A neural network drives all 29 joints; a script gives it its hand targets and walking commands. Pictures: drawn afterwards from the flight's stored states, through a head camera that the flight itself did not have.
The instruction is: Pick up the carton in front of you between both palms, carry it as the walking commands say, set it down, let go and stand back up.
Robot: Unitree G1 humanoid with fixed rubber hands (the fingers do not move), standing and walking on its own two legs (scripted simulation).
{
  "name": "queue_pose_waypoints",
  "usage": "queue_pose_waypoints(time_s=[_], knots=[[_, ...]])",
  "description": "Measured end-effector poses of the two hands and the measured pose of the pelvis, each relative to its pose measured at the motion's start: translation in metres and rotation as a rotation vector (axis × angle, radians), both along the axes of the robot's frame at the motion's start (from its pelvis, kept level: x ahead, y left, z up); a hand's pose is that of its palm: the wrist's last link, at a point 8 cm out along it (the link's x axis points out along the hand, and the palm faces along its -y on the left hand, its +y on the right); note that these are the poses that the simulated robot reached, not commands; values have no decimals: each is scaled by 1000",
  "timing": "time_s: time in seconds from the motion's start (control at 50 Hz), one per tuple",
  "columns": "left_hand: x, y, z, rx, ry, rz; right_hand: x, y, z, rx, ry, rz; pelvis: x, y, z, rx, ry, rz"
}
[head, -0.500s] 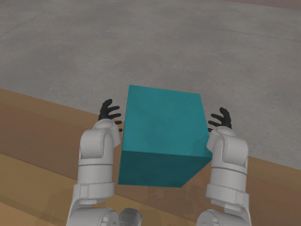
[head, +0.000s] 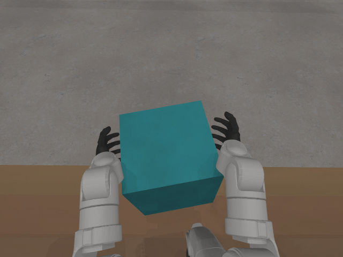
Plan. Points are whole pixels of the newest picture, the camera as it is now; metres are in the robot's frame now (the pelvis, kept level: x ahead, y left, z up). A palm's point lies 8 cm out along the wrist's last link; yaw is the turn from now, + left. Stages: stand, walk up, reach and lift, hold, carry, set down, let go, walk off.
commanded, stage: carry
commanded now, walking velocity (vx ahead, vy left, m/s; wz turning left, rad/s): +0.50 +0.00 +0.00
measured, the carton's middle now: (170, 162) +0.36 -0.03 -0.05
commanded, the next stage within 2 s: none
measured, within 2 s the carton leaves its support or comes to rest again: neither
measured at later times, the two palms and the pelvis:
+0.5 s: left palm (125, 81) +0.73 +0.12 -0.06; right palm (196, 83) +0.73 -0.16 -0.09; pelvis +0.40 -0.02 -0.18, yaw -2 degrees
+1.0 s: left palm (143, 61) +1.10 +0.06 -0.24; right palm (192, 60) +1.11 -0.22 -0.24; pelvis +0.77 -0.08 -0.33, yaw -2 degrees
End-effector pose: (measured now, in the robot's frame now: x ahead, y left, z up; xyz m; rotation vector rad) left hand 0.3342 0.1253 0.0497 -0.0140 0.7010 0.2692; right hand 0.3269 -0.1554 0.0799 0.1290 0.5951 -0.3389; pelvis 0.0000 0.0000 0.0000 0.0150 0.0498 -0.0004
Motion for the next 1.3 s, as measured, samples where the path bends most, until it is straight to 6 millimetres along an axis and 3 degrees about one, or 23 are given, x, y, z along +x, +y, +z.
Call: queue_pose_waypoints(time_s=[0.06, 0.12, 0.18, 0.26, 0.36, 0.46, 0.52, 0.56, 0.68, 0.74, 0.82, 0.94, 1.04, 1.12, 1.2, 1.3], knots=[[50, -4, -9, -42, -59, 35, 53, -5, -10, -23, -41, 21, 49, -11, -20, 6, 0, 15], [102, -9, -16, -43, -129, 78, 111, -9, -27, -39, -90, 43, 107, -24, -53, 16, -23, 21], [147, -6, -29, -7, -176, 119, 164, -8, -53, -60, -104, 59, 156, -33, -84, -14, -17, -1], [198, -5, -50, -26, -161, 167, 215, -9, -94, -117, 12, 84, 210, -41, -104, -39, -7, 7], [270, -10, -75, -28, -129, 152, 284, -10, -130, -77, 66, 62, 275, -38, -121, -29, 3, -17], [358, -8, -100, -5, -172, 116, 367, -8, -155, -52, 14, 21, 359, -26, -159, -29, -7, -31], [421, -11, -121, -22, -236, 68, 417, -12, -171, -42, -49, -19, 417, -17, -199, -23, -36, -26], [458, -20, -140, 2, -233, 20, 442, -18, -189, -46, -49, -31, 446, -15, -215, 25, -41, -20], [537, -41, -211, 13, -35, -24, 504, -41, -234, 13, 52, -101, 526, -15, -232, 26, -6, -46], [577, -50, -234, -7, -17, -22, 546, -50, -247, -6, 65, -106, 563, -24, -240, 23, 0, -36], [641, -59, -246, -49, -83, 27, 617, -59, -259, -22, 1, -68, 625, -45, -263, 26, 7, -26], [734, -68, -267, -28, -186, 62, 738, -70, -291, -75, -92, -3, 731, -74, -322, -14, 2, -41], [795, -66, -298, 0, -108, 120, 807, -65, -340, -87, 38, 50, 803, -87, -339, -29, 18, -26], [855, -64, -320, 24, -65, 127, 871, -64, -366, -48, 69, 42, 862, -86, -352, -21, 32, -51], [932, -63, -337, 30, -106, 129, 947, -63, -385, -54, 19, 11, 932, -80, -378, -35, 32, -46], [1042, -60, -368, -7, -226, 104, 1051, -61, -409, -81, -84, -2, 1035, -77, -437, -6, 26, -9]])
